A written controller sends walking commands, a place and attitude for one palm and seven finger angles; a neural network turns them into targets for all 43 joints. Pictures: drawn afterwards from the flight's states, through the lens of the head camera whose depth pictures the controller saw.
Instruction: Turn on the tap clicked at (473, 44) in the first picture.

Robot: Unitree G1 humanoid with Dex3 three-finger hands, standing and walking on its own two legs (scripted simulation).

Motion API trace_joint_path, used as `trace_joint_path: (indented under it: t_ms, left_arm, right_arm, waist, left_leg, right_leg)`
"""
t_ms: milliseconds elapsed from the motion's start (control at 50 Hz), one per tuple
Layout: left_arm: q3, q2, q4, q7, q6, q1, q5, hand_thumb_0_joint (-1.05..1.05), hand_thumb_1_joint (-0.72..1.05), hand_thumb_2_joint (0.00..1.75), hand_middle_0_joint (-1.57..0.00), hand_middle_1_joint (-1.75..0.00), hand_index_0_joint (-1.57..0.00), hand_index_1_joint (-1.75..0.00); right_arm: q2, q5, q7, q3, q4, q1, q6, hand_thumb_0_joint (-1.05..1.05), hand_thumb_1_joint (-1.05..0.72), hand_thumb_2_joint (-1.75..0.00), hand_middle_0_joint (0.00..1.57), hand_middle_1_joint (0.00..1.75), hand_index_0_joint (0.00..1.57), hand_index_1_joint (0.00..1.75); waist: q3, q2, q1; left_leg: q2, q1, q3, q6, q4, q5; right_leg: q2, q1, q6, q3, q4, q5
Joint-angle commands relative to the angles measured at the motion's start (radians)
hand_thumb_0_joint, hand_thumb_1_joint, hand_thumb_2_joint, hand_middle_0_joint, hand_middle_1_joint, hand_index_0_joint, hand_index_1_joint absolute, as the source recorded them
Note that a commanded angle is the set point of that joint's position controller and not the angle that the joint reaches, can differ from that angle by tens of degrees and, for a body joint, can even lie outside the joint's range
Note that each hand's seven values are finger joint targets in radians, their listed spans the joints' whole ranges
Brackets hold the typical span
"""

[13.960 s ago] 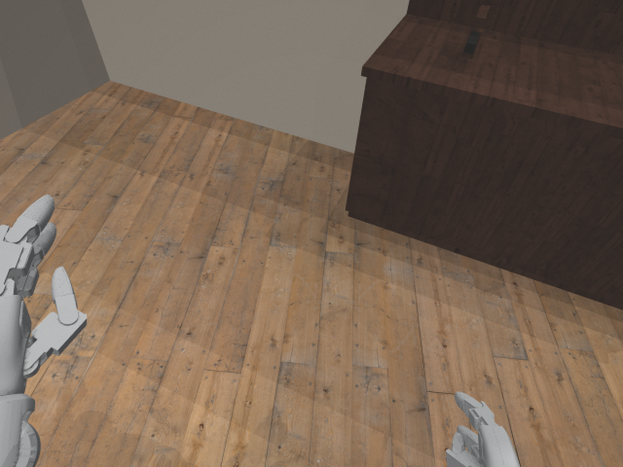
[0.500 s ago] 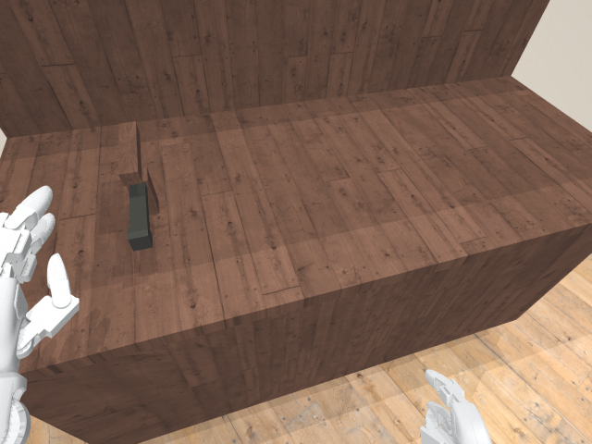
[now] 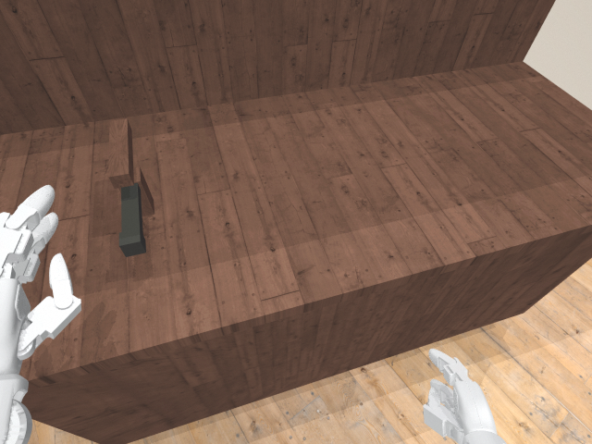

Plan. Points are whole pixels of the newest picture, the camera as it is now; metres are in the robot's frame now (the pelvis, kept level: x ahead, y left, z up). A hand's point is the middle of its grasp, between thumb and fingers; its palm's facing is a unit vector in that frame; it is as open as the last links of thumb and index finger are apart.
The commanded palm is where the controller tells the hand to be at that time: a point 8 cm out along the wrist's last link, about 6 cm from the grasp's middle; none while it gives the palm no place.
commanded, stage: come to a stop and stand still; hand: left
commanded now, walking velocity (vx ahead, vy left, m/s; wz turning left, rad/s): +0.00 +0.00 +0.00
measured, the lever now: (132, 242) +0.36 +0.27 +0.04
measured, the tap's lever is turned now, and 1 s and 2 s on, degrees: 0 0 0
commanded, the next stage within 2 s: look again from close up in 0.04 s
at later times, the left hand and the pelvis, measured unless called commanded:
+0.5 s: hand (96, 309) +0.22 +0.23 +0.13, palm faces +0.28 -0.87 -0.40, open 7.4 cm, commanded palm +0.16 +0.27 +0.17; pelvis +0.00 -0.02 -0.01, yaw +2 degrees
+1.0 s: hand (27, 319) +0.19 +0.28 +0.15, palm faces +0.43 -0.83 -0.36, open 7.4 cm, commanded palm +0.14 +0.29 +0.17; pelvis -0.02 +0.01 -0.01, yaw +0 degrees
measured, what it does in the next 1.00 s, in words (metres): stands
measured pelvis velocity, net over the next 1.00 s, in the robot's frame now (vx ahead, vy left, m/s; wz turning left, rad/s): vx -0.02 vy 0.01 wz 0.00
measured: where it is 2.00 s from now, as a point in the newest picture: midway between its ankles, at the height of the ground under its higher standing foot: outside the picture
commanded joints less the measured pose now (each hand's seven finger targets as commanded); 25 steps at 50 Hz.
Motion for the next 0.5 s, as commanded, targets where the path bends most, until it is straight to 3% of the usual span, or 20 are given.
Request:
trace_joint_path:
  t_ms: [0,20,40,100,120,140,160,180,200,220,240,280,320,360,400,420,440,480]
  left_arm:
    - [0.113,0.161,-0.224,0.021,-0.06,-0.059,-0.002,0.0,0.9,0.9,-0.2,-0.3,-0.2,-0.3]
    - [0.135,0.183,-0.231,0.026,-0.055,-0.049,-0.001,0.0,0.9,0.9,-0.2,-0.3,-0.2,-0.3]
    - [0.102,0.149,-0.234,0.023,-0.058,-0.058,-0.003,0.0,0.9,0.9,-0.2,-0.3,-0.2,-0.3]
    - [0.11,0.156,-0.225,0.025,-0.055,-0.05,-0.004,0.0,0.9,0.9,-0.2,-0.3,-0.2,-0.3]
    - [0.359,0.987,-0.595,0.045,-0.233,-1.018,0.063,0.0,0.9,0.9,-0.2,-0.3,-0.2,-0.3]
    - [0.395,0.482,-0.089,0.047,-0.167,-0.636,0.106,0.0,0.9,0.9,-0.2,-0.3,-0.2,-0.3]
    - [0.285,0.367,-0.022,0.048,-0.125,-0.489,0.064,0.0,0.9,0.9,-0.2,-0.3,-0.2,-0.3]
    - [0.286,0.415,0.022,0.055,-0.119,-0.449,0.05,0.0,0.9,0.9,-0.2,-0.3,-0.2,-0.3]
    - [0.264,0.409,0.013,0.041,-0.135,-0.406,0.038,0.0,0.9,0.9,-0.2,-0.3,-0.2,-0.3]
    - [0.231,0.34,0.055,0.027,-0.133,-0.291,0.017,0.0,0.9,0.9,-0.2,-0.3,-0.2,-0.3]
    - [0.19,0.299,0.013,0.017,-0.148,-0.179,0.004,0.0,0.9,0.9,-0.2,-0.3,-0.2,-0.3]
    - [0.116,0.22,-0.073,0.009,-0.168,-0.042,-0.031,0.0,0.9,0.9,-0.2,-0.3,-0.2,-0.3]
    - [0.094,0.186,-0.091,0.015,-0.175,0.023,-0.047,0.0,0.9,0.9,-0.2,-0.3,-0.2,-0.3]
    - [0.156,0.25,-0.159,0.031,-0.19,-0.009,-0.048,0.0,0.9,0.9,-0.2,-0.3,-0.2,-0.3]
    - [0.228,0.311,-0.169,0.04,-0.211,-0.057,-0.054,0.0,0.9,0.9,-0.2,-0.3,-0.2,-0.3]
    - [0.293,0.404,-0.229,0.05,-0.218,-0.115,-0.044,0.0,0.9,0.9,-0.2,-0.3,-0.2,-0.3]
    - [0.262,0.358,-0.213,0.044,-0.226,-0.136,-0.046,0.0,0.9,0.9,-0.2,-0.3,-0.2,-0.3]
    - [0.257,0.364,-0.202,0.042,-0.221,-0.165,-0.051,0.0,0.9,0.9,-0.2,-0.3,-0.2,-0.3]
  right_arm:
    - [-0.121,0.0,-0.01,-0.055,-0.156,-0.078,-0.052,0.0,-0.9,-0.9,0.2,0.3,0.2,0.3]
    - [-0.119,0.005,-0.012,-0.053,-0.154,-0.092,-0.051,0.0,-0.9,-0.9,0.2,0.3,0.2,0.3]
    - [-0.121,0.0,-0.012,-0.052,-0.152,-0.084,-0.049,0.0,-0.9,-0.9,0.2,0.3,0.2,0.3]
    - [-0.124,0.004,-0.012,-0.058,-0.154,-0.077,-0.05,0.0,-0.9,-0.9,0.2,0.3,0.2,0.3]
    - [-0.18,0.072,-0.094,0.147,-0.267,0.118,-0.042,0.0,-0.9,-0.9,0.2,0.3,0.2,0.3]
    - [-0.054,0.041,-0.082,-0.007,-0.171,0.09,-0.092,0.0,-0.9,-0.9,0.2,0.3,0.2,0.3]
    - [-0.084,0.005,-0.035,0.009,-0.144,-0.004,-0.087,0.0,-0.9,-0.9,0.2,0.3,0.2,0.3]
    - [-0.175,-0.007,-0.021,-0.029,-0.147,-0.013,-0.086,0.0,-0.9,-0.9,0.2,0.3,0.2,0.3]
    - [-0.182,-0.02,-0.006,-0.044,-0.15,0.009,-0.095,0.0,-0.9,-0.9,0.2,0.3,0.2,0.3]
    - [-0.169,-0.018,0.014,-0.043,-0.13,-0.025,-0.098,0.0,-0.9,-0.9,0.2,0.3,0.2,0.3]
    - [-0.179,-0.022,0.031,-0.06,-0.145,0.05,-0.103,0.0,-0.9,-0.9,0.2,0.3,0.2,0.3]
    - [-0.18,-0.01,0.075,-0.069,-0.143,0.07,-0.131,0.0,-0.9,-0.9,0.2,0.3,0.2,0.3]
    - [-0.165,0.008,0.098,-0.068,-0.129,0.036,-0.148,0.0,-0.9,-0.9,0.2,0.3,0.2,0.3]
    - [-0.179,-0.002,0.094,-0.086,-0.121,0.065,-0.156,0.0,-0.9,-0.9,0.2,0.3,0.2,0.3]
    - [-0.176,-0.009,0.08,-0.079,-0.103,0.036,-0.158,0.0,-0.9,-0.9,0.2,0.3,0.2,0.3]
    - [-0.185,-0.008,0.071,-0.074,-0.102,0.006,-0.151,0.0,-0.9,-0.9,0.2,0.3,0.2,0.3]
    - [-0.168,-0.013,0.062,-0.067,-0.089,0.021,-0.148,0.0,-0.9,-0.9,0.2,0.3,0.2,0.3]
    - [-0.165,-0.009,0.055,-0.062,-0.084,0.02,-0.155,0.0,-0.9,-0.9,0.2,0.3,0.2,0.3]
  waist:
    - [-0.18,0.069,-0.009]
    - [-0.191,0.063,-0.007]
    - [-0.189,0.071,-0.009]
    - [-0.183,0.072,-0.011]
    - [-0.114,0.262,-0.086]
    - [-0.151,-0.008,0.007]
    - [-0.114,-0.116,-0.019]
    - [-0.118,-0.043,0.011]
    - [-0.157,-0.003,0.008]
    - [-0.195,0.056,0.009]
    - [-0.219,0.08,0.022]
    - [-0.224,0.084,0.037]
    - [-0.247,0.03,0.037]
    - [-0.247,-0.069,0.032]
    - [-0.214,-0.114,0.022]
    - [-0.243,-0.057,0.014]
    - [-0.249,-0.022,0.007]
    - [-0.256,0.078,0.014]
  left_leg:
    - [0.162,0.086,-0.157,-0.081,-0.062,0.163]
    - [0.159,0.092,-0.157,-0.079,-0.057,0.17]
    - [0.158,0.083,-0.157,-0.076,-0.057,0.161]
    - [0.157,0.079,-0.161,-0.07,-0.055,0.14]
    - [0.112,-0.296,-0.186,-0.009,-0.057,-0.113]
    - [0.208,-0.157,-0.202,-0.016,-0.01,-0.188]
    - [0.16,-0.085,-0.156,-0.034,-0.057,-0.081]
    - [0.133,-0.045,-0.12,-0.039,-0.011,-0.056]
    - [0.108,-0.064,-0.119,-0.042,0.02,-0.076]
    - [0.109,-0.021,-0.109,-0.044,0.029,-0.038]
    - [0.101,-0.048,-0.103,-0.04,0.056,0.021]
    - [0.087,-0.052,-0.095,-0.037,0.094,0.128]
    - [0.096,0.0,-0.102,-0.034,0.084,0.24]
    - [0.096,-0.022,-0.114,-0.045,0.085,0.272]
    - [0.087,-0.05,-0.126,-0.047,0.078,0.195]
    - [0.087,-0.031,-0.127,-0.044,0.079,0.195]
    - [0.087,-0.054,-0.134,-0.046,0.067,0.202]
    - [0.09,-0.055,-0.139,-0.048,0.075,0.216]
  right_leg:
    - [-0.112,0.031,-0.04,0.099,-0.034,0.18]
    - [-0.112,0.038,-0.04,0.103,-0.034,0.186]
    - [-0.111,0.041,-0.04,0.097,-0.035,0.181]
    - [-0.115,0.034,-0.042,0.11,-0.043,0.174]
    - [-0.015,0.147,0.063,0.027,0.104,-0.128]
    - [-0.112,-0.045,0.017,0.008,0.036,-0.201]
    - [-0.083,-0.061,-0.004,0.006,-0.012,-0.212]
    - [-0.077,-0.099,-0.024,0.043,-0.037,-0.16]
    - [-0.093,-0.096,-0.039,0.079,-0.044,-0.126]
    - [-0.087,-0.093,-0.049,0.082,-0.012,-0.072]
    - [-0.109,-0.045,-0.053,0.089,-0.006,0.04]
    - [-0.132,-0.009,-0.057,0.103,0.015,0.194]
    - [-0.114,0.005,-0.044,0.077,0.05,0.269]
    - [-0.116,0.029,-0.031,0.066,0.057,0.316]
    - [-0.122,0.008,-0.03,0.083,0.048,0.28]
    - [-0.123,0.01,-0.036,0.1,0.066,0.288]
    - [-0.127,0.037,-0.037,0.079,0.081,0.27]
    - [-0.13,0.042,-0.039,0.09,0.088,0.262]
